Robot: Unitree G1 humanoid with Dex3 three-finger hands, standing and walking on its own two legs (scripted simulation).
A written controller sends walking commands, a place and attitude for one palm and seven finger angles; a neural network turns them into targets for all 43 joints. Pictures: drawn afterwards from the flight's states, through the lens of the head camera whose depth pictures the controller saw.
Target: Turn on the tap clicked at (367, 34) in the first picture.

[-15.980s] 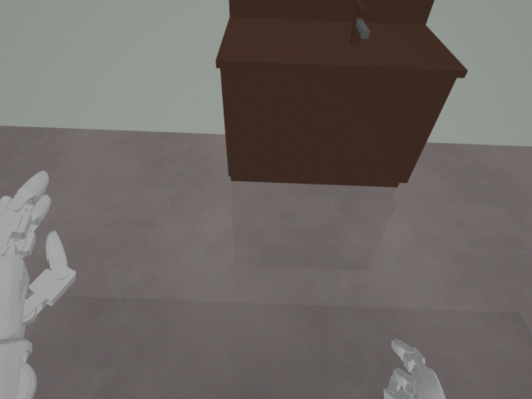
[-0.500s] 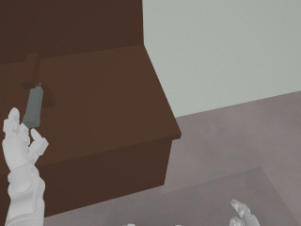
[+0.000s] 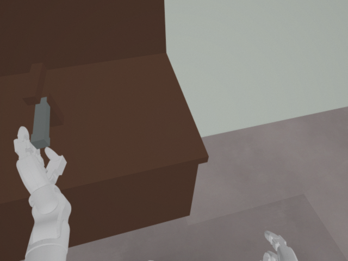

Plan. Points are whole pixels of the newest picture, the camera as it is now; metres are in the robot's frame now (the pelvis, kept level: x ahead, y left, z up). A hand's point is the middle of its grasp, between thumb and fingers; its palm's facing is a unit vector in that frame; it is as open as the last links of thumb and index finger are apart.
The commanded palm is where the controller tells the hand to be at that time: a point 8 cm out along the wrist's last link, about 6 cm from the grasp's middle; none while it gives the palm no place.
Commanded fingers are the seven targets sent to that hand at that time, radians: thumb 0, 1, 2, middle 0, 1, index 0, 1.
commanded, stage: push the lever round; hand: left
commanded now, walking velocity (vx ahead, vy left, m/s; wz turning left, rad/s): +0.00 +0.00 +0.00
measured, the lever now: (40, 140) +0.36 +0.33 +0.08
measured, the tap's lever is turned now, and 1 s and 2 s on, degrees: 5 33 70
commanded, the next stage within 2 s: lift the hand up off the lever in 1.80 s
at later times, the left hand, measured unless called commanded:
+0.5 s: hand (80, 150) +0.35 +0.24 +0.06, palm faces +0.71 -0.69 -0.09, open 7.9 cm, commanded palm +0.30 +0.27 +0.06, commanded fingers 0.00 0.90 0.90 -0.15 -0.15 -0.15 -0.15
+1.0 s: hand (93, 140) +0.37 +0.22 +0.06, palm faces +0.78 -0.62 -0.09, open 7.9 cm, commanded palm +0.33 +0.23 +0.06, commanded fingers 0.00 0.90 0.90 -0.15 -0.15 -0.15 -0.15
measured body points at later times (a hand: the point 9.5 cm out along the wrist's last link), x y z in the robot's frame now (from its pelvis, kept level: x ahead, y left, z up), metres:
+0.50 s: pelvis +0.00 +0.01 +0.00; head +0.04 +0.01 +0.45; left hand +0.31 +0.28 +0.06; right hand +0.15 -0.23 -0.11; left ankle +0.00 +0.10 -0.70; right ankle +0.02 -0.06 -0.70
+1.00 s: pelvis -0.01 +0.01 +0.00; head +0.03 +0.00 +0.45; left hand +0.33 +0.25 +0.06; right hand +0.14 -0.23 -0.12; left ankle +0.00 +0.10 -0.70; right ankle +0.02 -0.06 -0.70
